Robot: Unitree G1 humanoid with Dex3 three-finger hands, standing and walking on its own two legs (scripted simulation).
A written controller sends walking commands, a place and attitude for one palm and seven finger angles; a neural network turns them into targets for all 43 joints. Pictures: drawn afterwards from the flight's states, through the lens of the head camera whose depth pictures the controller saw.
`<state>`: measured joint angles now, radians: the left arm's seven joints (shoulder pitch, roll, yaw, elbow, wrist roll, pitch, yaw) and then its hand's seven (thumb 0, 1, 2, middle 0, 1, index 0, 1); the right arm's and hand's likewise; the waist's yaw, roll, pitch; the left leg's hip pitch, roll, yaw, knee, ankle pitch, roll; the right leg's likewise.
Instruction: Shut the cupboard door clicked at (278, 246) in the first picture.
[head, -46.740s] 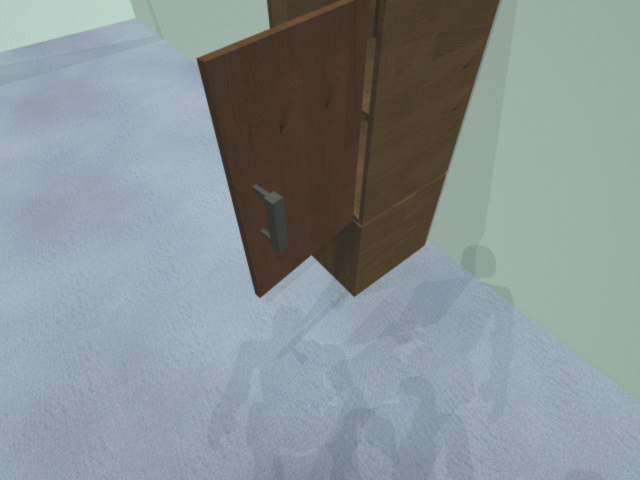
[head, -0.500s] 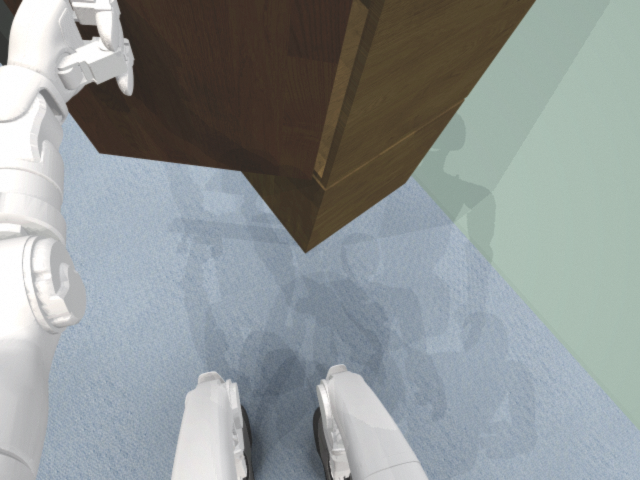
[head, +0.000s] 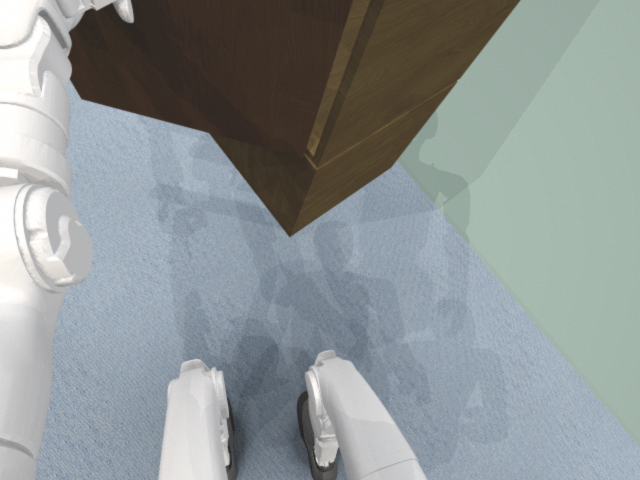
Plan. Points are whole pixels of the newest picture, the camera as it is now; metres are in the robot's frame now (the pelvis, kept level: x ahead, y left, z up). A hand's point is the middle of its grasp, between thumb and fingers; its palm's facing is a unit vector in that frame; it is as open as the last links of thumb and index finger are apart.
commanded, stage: pull the fist back off the door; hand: left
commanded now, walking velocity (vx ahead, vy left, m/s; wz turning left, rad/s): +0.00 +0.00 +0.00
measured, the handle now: out of the picture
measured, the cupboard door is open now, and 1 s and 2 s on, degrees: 41 39 39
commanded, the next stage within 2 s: draw the hand back to the body in 0.78 s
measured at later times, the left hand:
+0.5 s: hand out of the picture +0.59 +0.11 +0.11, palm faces +0.17 -0.98 -0.03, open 3.1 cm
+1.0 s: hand (149, 35) +0.53 +0.11 +0.12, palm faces +0.17 -0.98 -0.03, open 3.1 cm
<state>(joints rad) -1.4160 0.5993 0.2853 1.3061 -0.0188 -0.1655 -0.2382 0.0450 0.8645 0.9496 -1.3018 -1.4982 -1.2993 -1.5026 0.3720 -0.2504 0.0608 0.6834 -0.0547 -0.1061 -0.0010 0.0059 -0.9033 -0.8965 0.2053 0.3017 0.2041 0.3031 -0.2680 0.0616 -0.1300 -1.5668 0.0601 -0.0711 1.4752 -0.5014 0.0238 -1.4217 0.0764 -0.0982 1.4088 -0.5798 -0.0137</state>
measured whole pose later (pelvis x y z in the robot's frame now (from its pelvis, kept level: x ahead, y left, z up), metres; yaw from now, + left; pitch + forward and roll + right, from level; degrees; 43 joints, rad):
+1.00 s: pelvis +0.04 -0.03 +0.06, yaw +4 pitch +25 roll -1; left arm -0.85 0.22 0.26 1.06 0.00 -0.52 0.13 0.02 0.90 0.90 -1.30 -1.50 -1.30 -1.50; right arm 0.28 -0.23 -0.03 0.63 -0.06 0.05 0.08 0.01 -0.91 -0.90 0.20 0.30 0.20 0.30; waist -0.14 0.04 -0.17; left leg -1.18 0.04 -0.02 1.23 -0.49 -0.02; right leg -1.09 0.05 -0.04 1.24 -0.59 -0.05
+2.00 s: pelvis +0.06 +0.01 +0.17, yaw +5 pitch -3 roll +0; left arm 0.37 0.35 0.24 -0.31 -0.08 -0.01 0.09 0.02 0.89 0.90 -0.58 -0.70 -0.58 -0.71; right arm 0.17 -0.20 0.06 0.58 0.03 -0.02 -0.07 0.01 -0.90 -0.90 0.21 0.30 0.20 0.30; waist 0.07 0.06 0.00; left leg -0.18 -0.02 0.02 0.45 -0.22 0.03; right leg -0.07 -0.01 0.00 0.41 -0.29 0.01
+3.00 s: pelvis +0.05 +0.01 +0.17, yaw +4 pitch +1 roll -1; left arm 0.55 0.45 0.40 -0.44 -0.08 -0.13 0.11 0.02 0.89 0.89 -0.21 -0.30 -0.21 -0.30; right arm 0.16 -0.23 -0.02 0.55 0.03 0.06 -0.10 0.02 -0.90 -0.90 0.20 0.30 0.20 0.30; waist 0.01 0.04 -0.02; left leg -0.30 -0.01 0.05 0.49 -0.21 0.04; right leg -0.20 0.00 0.02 0.46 -0.27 0.02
